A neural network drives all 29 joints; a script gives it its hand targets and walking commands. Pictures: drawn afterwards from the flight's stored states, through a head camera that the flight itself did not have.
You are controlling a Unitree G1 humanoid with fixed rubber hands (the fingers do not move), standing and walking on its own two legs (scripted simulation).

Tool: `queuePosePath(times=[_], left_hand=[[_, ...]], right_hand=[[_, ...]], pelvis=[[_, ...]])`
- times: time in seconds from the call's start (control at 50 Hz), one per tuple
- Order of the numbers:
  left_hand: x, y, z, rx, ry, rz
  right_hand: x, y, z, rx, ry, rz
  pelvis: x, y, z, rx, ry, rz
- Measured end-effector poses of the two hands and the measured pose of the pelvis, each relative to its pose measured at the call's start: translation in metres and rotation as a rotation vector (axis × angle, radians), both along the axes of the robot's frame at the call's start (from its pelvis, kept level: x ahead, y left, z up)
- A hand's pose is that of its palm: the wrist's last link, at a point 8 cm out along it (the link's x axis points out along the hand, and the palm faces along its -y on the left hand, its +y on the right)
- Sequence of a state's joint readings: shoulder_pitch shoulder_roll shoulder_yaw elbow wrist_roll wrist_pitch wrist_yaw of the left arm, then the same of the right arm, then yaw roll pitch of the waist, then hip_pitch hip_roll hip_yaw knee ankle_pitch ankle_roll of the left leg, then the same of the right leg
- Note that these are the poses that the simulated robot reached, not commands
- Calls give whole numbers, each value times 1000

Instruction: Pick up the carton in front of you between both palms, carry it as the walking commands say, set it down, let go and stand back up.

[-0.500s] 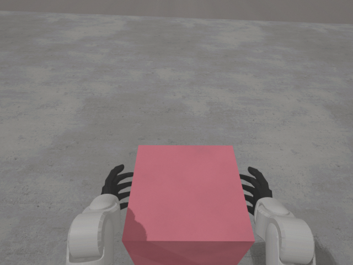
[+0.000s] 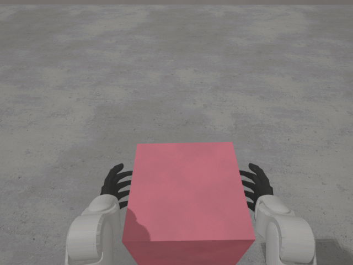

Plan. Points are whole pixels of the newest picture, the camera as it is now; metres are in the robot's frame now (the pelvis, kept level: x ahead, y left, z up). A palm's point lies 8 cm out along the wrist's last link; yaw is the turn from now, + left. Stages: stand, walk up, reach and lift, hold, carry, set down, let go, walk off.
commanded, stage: carry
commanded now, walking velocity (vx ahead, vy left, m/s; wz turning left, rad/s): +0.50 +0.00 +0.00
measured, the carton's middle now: (185, 210) +0.26 +0.01 -0.01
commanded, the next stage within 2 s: none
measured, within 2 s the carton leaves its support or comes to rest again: neither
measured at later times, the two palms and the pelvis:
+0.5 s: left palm (129, 90) +0.60 +0.19 +0.07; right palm (226, 93) +0.57 -0.11 +0.08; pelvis +0.34 +0.06 +0.00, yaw -5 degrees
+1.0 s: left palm (154, 45) +0.93 +0.14 +0.06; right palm (226, 44) +0.93 -0.16 +0.06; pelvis +0.69 -0.01 -0.01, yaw +0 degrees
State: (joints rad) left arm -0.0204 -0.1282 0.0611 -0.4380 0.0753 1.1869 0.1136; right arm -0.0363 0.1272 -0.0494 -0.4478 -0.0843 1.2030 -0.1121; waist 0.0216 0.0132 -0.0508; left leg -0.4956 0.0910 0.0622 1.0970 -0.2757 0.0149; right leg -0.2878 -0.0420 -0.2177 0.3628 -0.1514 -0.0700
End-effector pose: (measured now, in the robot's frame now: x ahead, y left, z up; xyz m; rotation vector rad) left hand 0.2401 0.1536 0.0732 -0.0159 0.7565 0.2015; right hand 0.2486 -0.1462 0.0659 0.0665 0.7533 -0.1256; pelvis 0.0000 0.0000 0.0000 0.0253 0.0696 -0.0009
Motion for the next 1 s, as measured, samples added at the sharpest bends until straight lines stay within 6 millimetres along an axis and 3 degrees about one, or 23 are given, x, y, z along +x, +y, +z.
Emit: queuePosePath(times=[0.1, 0.2, 0.26, 0.34, 0.42, 0.54, 0.72, 0.8, 0.88, 1.0], left_hand=[[63, -2, 15, -2, -53, -12], [139, 2, 26, -14, -124, -46], [189, 10, 22, -29, -150, -59], [262, 26, 2, -63, -152, -72], [317, 32, -9, -71, -50, -94], [388, 34, 2, -72, -28, -122], [500, 29, 23, -65, -128, -75], [561, 16, 15, -50, -132, -58], [624, -2, -4, -15, -98, -46], [685, -11, -12, -7, 22, -4]], right_hand=[[58, -2, 14, -3, -53, -12], [124, 1, 28, -11, -124, -48], [171, 10, 28, -24, -150, -62], [239, 26, 17, -56, -151, -74], [286, 33, 8, -62, -49, -99], [349, 35, 19, -66, -27, -125], [476, 30, 40, -59, -127, -78], [541, 15, 27, -45, -130, -61], [610, -3, -1, -12, -97, -48], [684, -12, -10, -8, 21, -4]], pelvis=[[65, 1, 7, 7, 5, -13], [139, 12, 0, -6, 0, -22], [188, 22, -10, -19, -6, -31], [256, 39, -31, -12, -23, -58], [299, 52, -19, -27, -13, -77], [367, 59, 2, -55, 2, -71], [491, 43, 1, -52, 1, -47], [556, 26, -13, -39, -6, -35], [620, 6, -30, -53, -23, -9], [685, -11, -7, -15, -5, 8]])
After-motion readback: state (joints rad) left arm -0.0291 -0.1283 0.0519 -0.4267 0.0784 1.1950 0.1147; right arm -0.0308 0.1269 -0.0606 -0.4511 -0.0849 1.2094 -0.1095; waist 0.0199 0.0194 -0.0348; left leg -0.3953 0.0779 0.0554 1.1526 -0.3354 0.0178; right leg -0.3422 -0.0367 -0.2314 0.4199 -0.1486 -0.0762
